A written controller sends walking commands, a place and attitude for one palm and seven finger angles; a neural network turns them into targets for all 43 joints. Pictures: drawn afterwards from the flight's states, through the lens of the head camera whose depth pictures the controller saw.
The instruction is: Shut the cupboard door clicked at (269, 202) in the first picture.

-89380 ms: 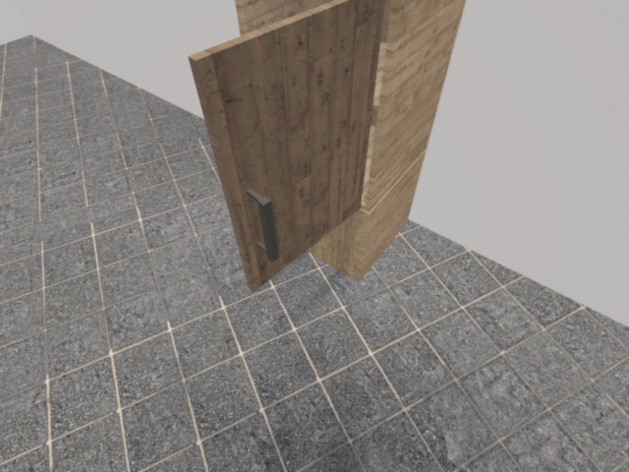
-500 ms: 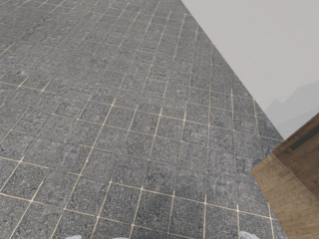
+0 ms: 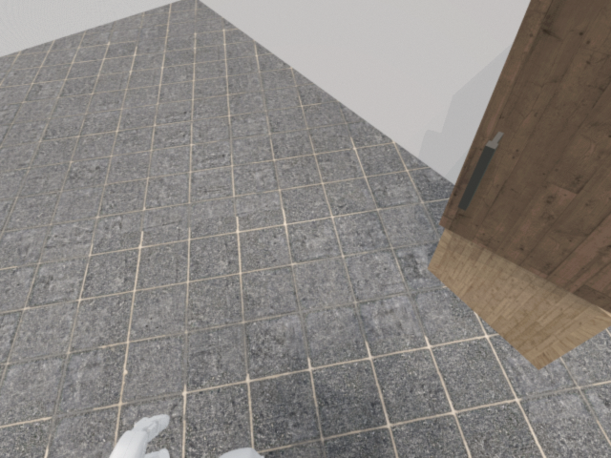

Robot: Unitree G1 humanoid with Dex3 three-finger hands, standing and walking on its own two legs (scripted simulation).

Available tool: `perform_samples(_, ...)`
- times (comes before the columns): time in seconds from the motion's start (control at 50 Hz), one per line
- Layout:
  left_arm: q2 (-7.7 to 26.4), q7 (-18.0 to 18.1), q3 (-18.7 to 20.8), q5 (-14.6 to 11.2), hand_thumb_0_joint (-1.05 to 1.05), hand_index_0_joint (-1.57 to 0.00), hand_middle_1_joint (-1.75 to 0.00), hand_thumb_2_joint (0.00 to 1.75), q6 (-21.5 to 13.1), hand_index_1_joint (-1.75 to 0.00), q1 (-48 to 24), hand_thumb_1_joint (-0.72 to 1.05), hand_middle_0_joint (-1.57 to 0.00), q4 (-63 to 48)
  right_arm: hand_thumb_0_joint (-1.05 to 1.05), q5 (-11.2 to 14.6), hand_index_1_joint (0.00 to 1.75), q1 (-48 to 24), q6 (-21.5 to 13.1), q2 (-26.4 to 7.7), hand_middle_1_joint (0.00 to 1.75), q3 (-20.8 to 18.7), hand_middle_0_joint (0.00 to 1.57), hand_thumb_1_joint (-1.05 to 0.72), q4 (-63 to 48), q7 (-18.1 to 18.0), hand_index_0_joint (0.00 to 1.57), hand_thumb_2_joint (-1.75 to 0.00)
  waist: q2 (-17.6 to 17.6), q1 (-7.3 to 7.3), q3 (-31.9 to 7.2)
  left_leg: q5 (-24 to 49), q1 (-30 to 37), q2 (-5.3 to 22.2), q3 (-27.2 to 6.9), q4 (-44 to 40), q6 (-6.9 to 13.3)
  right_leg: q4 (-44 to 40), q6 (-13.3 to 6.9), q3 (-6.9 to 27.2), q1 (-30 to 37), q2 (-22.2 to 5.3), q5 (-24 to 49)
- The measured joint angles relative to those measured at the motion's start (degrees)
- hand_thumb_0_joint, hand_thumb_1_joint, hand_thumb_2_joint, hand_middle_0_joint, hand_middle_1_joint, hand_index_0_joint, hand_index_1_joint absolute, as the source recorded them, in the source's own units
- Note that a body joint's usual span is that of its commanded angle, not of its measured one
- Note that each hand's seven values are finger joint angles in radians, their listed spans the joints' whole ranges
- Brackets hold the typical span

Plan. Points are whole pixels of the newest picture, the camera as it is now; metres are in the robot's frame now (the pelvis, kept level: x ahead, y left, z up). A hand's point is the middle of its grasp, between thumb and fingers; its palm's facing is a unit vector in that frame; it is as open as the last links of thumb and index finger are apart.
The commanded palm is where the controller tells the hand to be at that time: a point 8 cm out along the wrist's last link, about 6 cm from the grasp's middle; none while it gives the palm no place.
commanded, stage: turn to face it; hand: left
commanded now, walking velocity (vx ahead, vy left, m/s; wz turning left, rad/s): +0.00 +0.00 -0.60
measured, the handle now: (480, 173) +0.65 -0.34 -0.09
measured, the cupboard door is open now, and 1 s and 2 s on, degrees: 15 15 15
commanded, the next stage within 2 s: take the last steps up to it in 0.96 s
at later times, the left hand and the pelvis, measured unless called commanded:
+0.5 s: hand (162, 456) +0.14 +0.23 -0.17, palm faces -0.22 -0.95 -0.21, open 7.3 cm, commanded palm none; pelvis +0.02 +0.04 +0.01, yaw -17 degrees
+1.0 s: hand (248, 403) +0.21 +0.11 -0.13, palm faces -0.52 -0.81 -0.26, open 7.3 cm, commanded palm none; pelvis +0.02 +0.00 +0.01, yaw -31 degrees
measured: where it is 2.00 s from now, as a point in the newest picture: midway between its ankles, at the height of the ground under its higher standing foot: outside the picture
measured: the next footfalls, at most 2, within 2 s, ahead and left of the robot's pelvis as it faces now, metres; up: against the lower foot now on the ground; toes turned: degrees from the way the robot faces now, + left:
left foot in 0.38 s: +0.09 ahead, +0.13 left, +0.00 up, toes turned -11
right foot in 0.82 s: -0.01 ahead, -0.11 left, +0.00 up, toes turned -32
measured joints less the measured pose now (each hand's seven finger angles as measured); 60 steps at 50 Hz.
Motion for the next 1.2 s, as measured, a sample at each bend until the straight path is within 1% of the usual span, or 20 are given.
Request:
perform_samples(0.06,-0.9,0.9,-0.4,-0.2,0.0,-0.2,-0.3,0.9,0.1,-0.3,1.2,0.91,-0.2,-0.1,0.01,-0.1,0.3,-1.7,0.7,-0.3,0.3,-0.2,0.2,-0.91,-0.1,-0.1,0.2,-0.9,-0.3,0.14,0.0,3.2,-5.4,-2.3,-3.9,10.0,-1.0,-3.2,-0.1,1.9,0.9,0.6,1.7)
perform_samples(0.12,-1.1,1.1,-0.6,-0.2,0.0,-0.2,-0.3,0.9,0.1,-0.3,2.2,0.91,-0.2,0.3,0.01,-0.2,0.3,-3.1,0.2,0.3,0.3,0.1,0.2,-0.91,-1.3,0.3,0.2,-0.9,-1.7,0.33,0.0,7.0,-8.0,-3.0,-5.8,10.4,-1.9,-6.5,-0.5,3.9,1.7,1.1,3.9)
perform_samples(0.26,-1.3,0.9,-0.6,0.1,0.0,-0.2,-0.3,0.9,-0.1,-0.3,4.3,0.91,-0.2,1.1,0.01,0.1,0.3,-5.9,-0.3,1.2,0.3,0.5,0.2,-0.91,-3.2,0.3,0.2,-0.9,-3.3,1.88,-0.5,7.1,-6.8,-4.4,-8.1,1.4,-2.5,-8.2,-0.1,7.8,1.7,2.4,5.1)
perform_samples(0.32,-0.8,0.8,-0.2,0.3,0.0,-0.2,-0.3,0.9,0.3,-0.3,5.1,0.91,-0.2,1.5,0.01,0.4,0.3,-6.9,-0.7,1.8,0.3,0.8,0.2,-0.91,-3.9,0.1,0.2,-0.9,-4.4,2.75,-0.8,6.4,-3.7,-5.6,-7.9,-6.2,-2.1,-7.0,0.7,9.7,0.9,2.8,4.5)
perform_samples(0.36,-0.2,0.8,0.2,0.2,0.0,-0.2,-0.3,0.9,0.7,-0.3,5.5,0.91,-0.2,1.8,0.01,0.7,0.3,-7.3,-1.4,2.2,0.3,1.1,0.2,-0.91,-4.5,0.0,0.2,-0.9,-5.2,3.09,-1.1,9.7,-0.3,-6.6,-7.6,-14.4,-1.6,-5.3,1.6,11.1,-0.1,3.0,3.6)
perform_samples(0.38,0.1,0.9,0.4,0.0,0.0,-0.2,-0.3,0.9,1.0,-0.3,5.9,0.91,-0.2,1.9,0.0,0.7,0.3,-7.0,-2.0,2.2,0.3,1.4,0.2,-0.91,-5.0,0.0,0.2,-0.9,-5.1,3.14,-1.6,12.4,2.1,-6.4,-7.6,-19.8,-1.2,-3.8,2.1,11.6,-1.0,3.7,2.9)
perform_samples(0.4,0.7,0.8,0.7,-0.3,0.0,-0.2,-0.3,0.9,1.4,-0.3,5.7,0.91,-0.2,2.1,0.0,0.5,0.3,-7.1,-2.6,2.6,0.3,1.6,0.2,-0.91,-5.0,-0.1,0.2,-0.9,-5.8,3.09,-1.7,13.3,2.3,-6.6,-7.0,-20.8,0.2,-0.9,2.2,12.0,-2.3,3.7,0.5)
perform_samples(0.46,2.4,0.5,1.5,-0.1,0.0,-0.2,-0.3,0.9,2.1,-0.3,4.9,0.91,-0.2,2.5,0.0,-0.3,0.3,-6.6,-2.9,3.8,0.3,2.8,0.2,-0.91,-5.6,-0.1,0.2,-0.9,-7.2,3.58,-0.7,12.4,3.3,-5.8,-4.5,-20.0,3.8,14.9,3.1,8.8,-7.6,3.2,-8.6)
perform_samples(0.52,3.6,-0.2,2.2,0.1,0.0,-0.2,-0.3,0.9,2.3,-0.3,4.3,0.91,-0.2,2.4,0.0,-0.7,0.3,-5.2,-2.9,4.5,0.3,3.4,0.2,-0.91,-5.8,-0.5,0.2,-0.9,-6.7,3.46,-0.3,13.4,5.5,-4.3,-2.9,-23.0,4.3,26.8,4.4,5.6,-11.2,1.9,-8.1)
perform_samples(0.58,4.1,-0.6,2.5,0.0,0.0,-0.2,-0.3,0.9,2.4,-0.3,3.8,0.91,-0.2,2.0,0.0,-0.6,0.3,-3.9,-3.0,4.7,0.3,3.5,0.2,-0.91,-5.3,-0.7,0.2,-0.9,-6.1,3.37,-0.2,14.3,7.1,-3.1,-1.0,-25.4,4.1,30.4,5.4,4.3,-12.3,0.0,-5.6)
perform_samples(0.66,4.1,-0.7,2.5,0.0,0.0,-0.2,-0.3,0.9,2.7,-0.3,3.0,0.91,-0.2,2.0,0.0,-0.6,0.3,-2.2,-3.1,4.6,0.3,3.1,0.2,-0.91,-4.1,-0.5,0.2,-0.9,-5.2,2.66,-0.4,14.0,8.4,-1.8,1.8,-26.1,3.7,26.4,5.7,3.2,-11.0,-2.0,-4.6)
perform_samples(0.76,2.8,-0.8,1.6,0.0,0.0,-0.19,-0.3,0.9,2.5,-0.3,1.1,0.92,-0.19,1.8,0.0,-0.8,0.3,-0.3,-2.6,3.4,0.3,2.0,0.2,-0.91,-2.1,0.0,0.2,-0.9,-3.3,0.89,-0.5,11.9,8.5,0.0,4.7,-23.2,2.5,11.9,4.5,0.8,-5.6,-2.5,-5.0)
perform_samples(0.82,2.1,-0.8,0.7,0.1,0.0,-0.2,-0.3,0.9,1.3,-0.3,0.7,0.91,-0.2,0.9,0.0,-0.4,0.3,1.4,-2.1,2.1,0.3,1.2,0.2,-0.91,-1.0,0.3,0.2,-0.9,-2.6,0.32,-1.3,9.0,7.2,1.0,6.2,-18.2,1.0,-1.3,2.5,-0.2,0.1,-2.0,3.4)
perform_samples(0.84,1.6,-0.5,0.5,0.2,0.0,-0.2,-0.3,0.9,0.4,-0.3,0.5,0.91,-0.2,1.0,0.0,-0.2,0.3,1.5,-1.7,1.5,0.3,0.9,0.2,-0.91,-0.4,0.4,0.2,-0.9,-2.1,0.37,-1.5,5.7,5.6,1.0,5.2,-14.2,0.5,-1.8,1.0,0.0,0.4,-1.7,1.4)
perform_samples(0.88,-0.1,0.2,-0.4,0.0,0.0,-0.2,-0.3,0.9,-0.4,-0.3,0.3,0.91,-0.2,1.3,0.01,0.1,0.3,0.8,-0.3,0.1,0.3,0.4,0.2,-0.91,0.7,0.0,0.2,-0.9,0.0,-0.13,-1.2,0.0,1.2,-0.5,-0.3,-3.1,0.2,-0.1,0.1,0.1,-0.1,-0.7,-0.7)
perform_samples(0.94,-1.6,1.1,-1.2,-0.1,0.0,-0.2,-0.3,0.9,-0.7,-0.3,1.1,0.91,-0.2,1.4,0.01,0.0,0.3,0.0,0.4,-0.4,0.3,0.2,0.2,-0.91,1.6,-0.2,0.2,-0.9,0.2,-0.29,-1.4,1.7,-4.2,-3.1,-3.9,8.4,-0.5,-3.1,0.3,1.2,1.2,-0.4,1.0)
perform_samples(0.98,-2.0,1.4,-1.4,-0.1,0.0,-0.2,-0.3,0.9,-0.6,-0.3,1.7,0.91,-0.2,1.7,0.01,-0.1,0.3,-0.5,0.2,0.1,0.3,0.4,0.2,-0.91,1.5,0.1,0.2,-0.9,-0.5,-0.32,-1.7,4.9,-6.3,-3.7,-4.8,10.3,-0.9,-5.7,0.1,2.0,2.2,-0.2,2.6)
perform_samples(1.1,-2.4,1.5,-1.4,0.2,0.0,-0.2,-0.3,0.9,-0.7,-0.3,3.3,0.91,-0.2,3.2,0.01,-0.1,0.3,-1.3,-0.4,2.2,0.3,0.9,0.2,-0.91,0.9,0.5,0.2,-0.9,-2.8,0.23,-2.5,7.4,-5.7,-4.3,-6.3,1.9,-1.4,-9.3,-0.2,3.6,3.8,0.6,4.2)
perform_samples(1.16,-2.4,1.3,-1.0,0.4,0.0,-0.2,-0.3,0.9,-0.8,-0.3,4.3,0.91,-0.2,4.2,0.01,-0.2,0.3,-1.4,-1.0,3.2,0.3,1.2,0.2,-0.91,0.9,0.5,0.2,-0.9,-3.9,1.04,-3.1,6.6,-2.3,-4.8,-5.7,-6.5,-1.1,-9.2,0.2,4.3,4.2,1.0,3.6)
perform_samples(1.2,-2.1,1.0,-0.7,0.2,0.0,-0.2,-0.3,0.9,-0.7,-0.3,5.4,0.91,-0.2,4.9,0.0,-0.3,0.3,-0.9,-2.0,3.8,0.3,1.6,0.2,-0.91,0.9,0.5,0.2,-0.9,-4.7,1.36,-3.8,9.2,1.6,-5.4,-4.7,-14.7,-0.6,-7.7,0.6,4.7,4.3,1.1,2.3)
